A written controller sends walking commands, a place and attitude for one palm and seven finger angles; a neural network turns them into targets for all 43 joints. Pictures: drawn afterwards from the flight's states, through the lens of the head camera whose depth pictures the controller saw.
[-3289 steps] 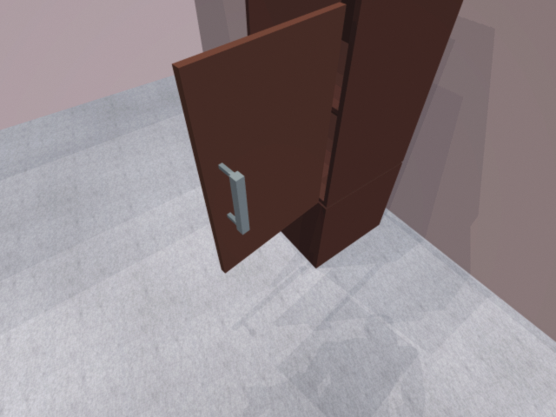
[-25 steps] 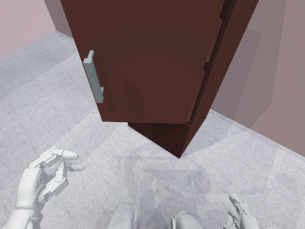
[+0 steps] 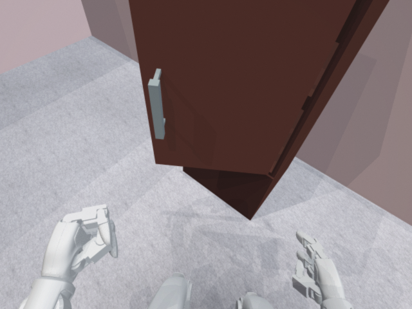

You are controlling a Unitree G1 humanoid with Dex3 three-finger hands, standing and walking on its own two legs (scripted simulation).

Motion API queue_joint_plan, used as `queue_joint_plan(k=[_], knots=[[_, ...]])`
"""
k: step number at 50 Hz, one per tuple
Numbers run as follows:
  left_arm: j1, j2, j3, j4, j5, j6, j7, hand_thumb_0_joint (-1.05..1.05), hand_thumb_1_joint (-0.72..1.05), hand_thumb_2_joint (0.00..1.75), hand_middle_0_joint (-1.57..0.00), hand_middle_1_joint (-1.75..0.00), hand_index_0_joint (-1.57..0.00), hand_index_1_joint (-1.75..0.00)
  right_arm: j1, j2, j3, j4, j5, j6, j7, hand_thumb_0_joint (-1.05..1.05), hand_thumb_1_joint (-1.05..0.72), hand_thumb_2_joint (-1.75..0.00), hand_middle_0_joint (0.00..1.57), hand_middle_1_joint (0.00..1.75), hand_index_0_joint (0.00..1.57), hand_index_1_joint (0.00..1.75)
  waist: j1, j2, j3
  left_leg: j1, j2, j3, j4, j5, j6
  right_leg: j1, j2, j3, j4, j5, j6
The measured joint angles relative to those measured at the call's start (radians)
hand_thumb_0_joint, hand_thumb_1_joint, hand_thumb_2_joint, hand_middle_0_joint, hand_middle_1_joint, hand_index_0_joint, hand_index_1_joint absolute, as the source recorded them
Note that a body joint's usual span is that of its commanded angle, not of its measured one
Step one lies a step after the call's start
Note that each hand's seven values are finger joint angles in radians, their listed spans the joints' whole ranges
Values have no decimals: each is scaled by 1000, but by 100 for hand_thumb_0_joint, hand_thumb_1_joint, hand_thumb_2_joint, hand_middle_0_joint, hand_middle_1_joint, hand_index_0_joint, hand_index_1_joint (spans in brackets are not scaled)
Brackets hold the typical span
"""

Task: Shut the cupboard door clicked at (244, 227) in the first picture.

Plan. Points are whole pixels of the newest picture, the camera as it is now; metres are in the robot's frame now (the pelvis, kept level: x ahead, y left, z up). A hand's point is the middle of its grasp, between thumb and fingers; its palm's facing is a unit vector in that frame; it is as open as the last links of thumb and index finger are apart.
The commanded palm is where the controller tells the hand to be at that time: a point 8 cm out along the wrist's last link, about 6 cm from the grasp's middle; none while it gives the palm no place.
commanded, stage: raise the hand and make a fist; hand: left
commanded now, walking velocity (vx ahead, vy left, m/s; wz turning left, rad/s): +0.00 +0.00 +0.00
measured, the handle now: (159, 106) +0.54 +0.17 +0.05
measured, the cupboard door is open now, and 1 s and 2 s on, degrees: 34 34 34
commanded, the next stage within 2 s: bring the fist close to the handle in 0.58 s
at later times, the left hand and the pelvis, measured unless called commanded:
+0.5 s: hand (140, 233) +0.23 +0.14 +0.06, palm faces +0.02 -1.00 -0.06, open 3.1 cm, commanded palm +0.21 +0.19 +0.06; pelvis +0.01 -0.05 +0.00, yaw +0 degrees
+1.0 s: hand (157, 201) +0.30 +0.12 +0.05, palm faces -0.07 -1.00 -0.03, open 3.1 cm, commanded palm +0.28 +0.18 +0.06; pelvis +0.01 -0.04 -0.01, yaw +0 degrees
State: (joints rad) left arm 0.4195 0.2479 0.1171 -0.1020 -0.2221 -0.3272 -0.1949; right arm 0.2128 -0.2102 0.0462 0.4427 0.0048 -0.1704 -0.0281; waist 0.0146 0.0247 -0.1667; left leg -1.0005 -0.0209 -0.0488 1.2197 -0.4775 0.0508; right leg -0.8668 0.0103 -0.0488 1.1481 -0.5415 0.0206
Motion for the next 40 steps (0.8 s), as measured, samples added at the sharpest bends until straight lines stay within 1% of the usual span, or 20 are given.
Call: queue_joint_plan(k=[3,10,12,16,19,26,28,32,35,38,40], knots=[[-8,8,-3,15,0,1,-9,2,91,90,-126,-147,-126,-146,12,-1,6,0,-3,3,-4,1,-90,-90,21,30,20,30,-2,-5,4,-1,3,-3,1,0,-6,-3,3,-2,4,-1,-2],[-23,20,33,-6,-27,-43,-2,2,90,90,-129,-150,-129,-149,45,-14,-2,32,-3,10,-6,1,-90,-90,21,30,20,30,-12,2,7,5,13,-17,2,-4,-27,-1,14,-14,13,-8,-14],[-26,17,36,5,-33,-38,-10,2,90,90,-129,-150,-129,-149,53,-21,-7,40,1,13,-7,1,-90,-90,21,30,20,30,-16,9,4,9,15,-18,-2,-4,-32,0,16,-15,13,-10,-19],[-24,8,24,44,-41,-8,-33,2,91,90,-130,-150,-129,-150,68,-31,-17,46,8,16,-14,1,-90,-90,21,30,20,30,-22,15,-2,16,20,-16,-13,-3,-42,-2,20,-12,16,-14,-29],[-17,3,19,63,-45,-9,-37,2,90,90,-130,-150,-130,-150,73,-35,-25,50,8,13,-21,1,-90,-90,20,30,20,30,-23,11,-4,16,25,-13,-14,-6,-51,-9,25,-9,26,-20,-38],[-26,-8,31,50,-51,-83,-21,2,90,90,-130,-150,-130,-150,60,-41,-44,64,4,7,-21,1,-91,-90,20,30,20,30,-16,6,-11,1,31,-17,9,-22,-70,-33,31,-13,66,-44,-56],[-31,-13,31,55,-53,-84,-28,2,90,90,-130,-150,-130,-150,53,-41,-46,66,7,12,-20,1,-91,-90,20,30,20,30,-14,8,-15,-1,31,-18,12,-24,-72,-36,31,-13,72,-49,-57],[-32,-21,18,77,-53,-52,-52,2,90,90,-130,-150,-130,-150,43,-38,-46,60,14,23,-22,1,-91,-90,20,30,20,30,-11,10,-19,5,30,-13,7,-26,-74,-34,29,-8,74,-54,-57],[-27,-25,12,83,-49,-38,-55,2,90,90,-130,-150,-130,-150,40,-33,-44,52,14,29,-26,1,-91,-90,20,30,20,30,-9,9,-20,12,30,-9,1,-27,-74,-29,28,-4,70,-54,-57],[-45,-19,20,90,-45,-54,-46,2,90,90,-130,-150,-130,-150,38,-31,-40,51,11,28,-30,1,-91,-90,20,30,20,30,-5,7,-17,10,30,-10,3,-28,-73,-30,29,-5,69,-54,-57],[-81,-13,29,102,-44,-74,-37,2,90,90,-130,-150,-130,-150,34,-33,-38,56,9,24,-31,1,-91,-90,20,30,20,30,-2,8,-14,0,29,-13,11,-30,-72,-36,29,-9,74,-55,-57]])
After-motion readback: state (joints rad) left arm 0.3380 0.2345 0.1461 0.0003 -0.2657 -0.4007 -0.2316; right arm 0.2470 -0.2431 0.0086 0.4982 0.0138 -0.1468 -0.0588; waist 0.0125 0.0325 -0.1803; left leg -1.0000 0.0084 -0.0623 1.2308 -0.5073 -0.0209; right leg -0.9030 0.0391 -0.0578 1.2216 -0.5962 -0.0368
